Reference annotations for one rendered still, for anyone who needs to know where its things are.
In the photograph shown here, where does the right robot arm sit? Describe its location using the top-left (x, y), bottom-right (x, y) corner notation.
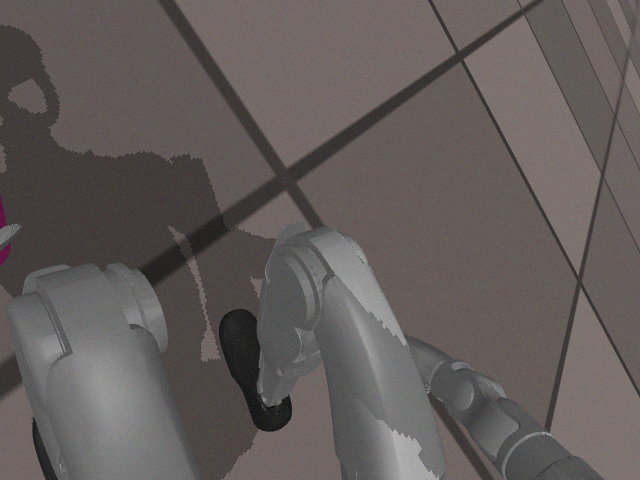
top-left (430, 359), bottom-right (605, 480)

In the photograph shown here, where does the can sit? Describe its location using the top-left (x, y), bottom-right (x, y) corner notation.
top-left (0, 195), bottom-right (11, 265)

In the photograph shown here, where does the left robot foot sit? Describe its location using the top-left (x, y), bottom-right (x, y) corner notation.
top-left (32, 419), bottom-right (58, 480)

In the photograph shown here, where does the left robot hand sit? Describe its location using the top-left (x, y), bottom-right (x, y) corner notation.
top-left (0, 224), bottom-right (22, 251)

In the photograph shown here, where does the right robot hand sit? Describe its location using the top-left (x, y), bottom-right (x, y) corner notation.
top-left (404, 334), bottom-right (452, 394)

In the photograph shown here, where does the right robot foot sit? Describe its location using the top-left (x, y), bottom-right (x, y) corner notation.
top-left (219, 309), bottom-right (292, 432)

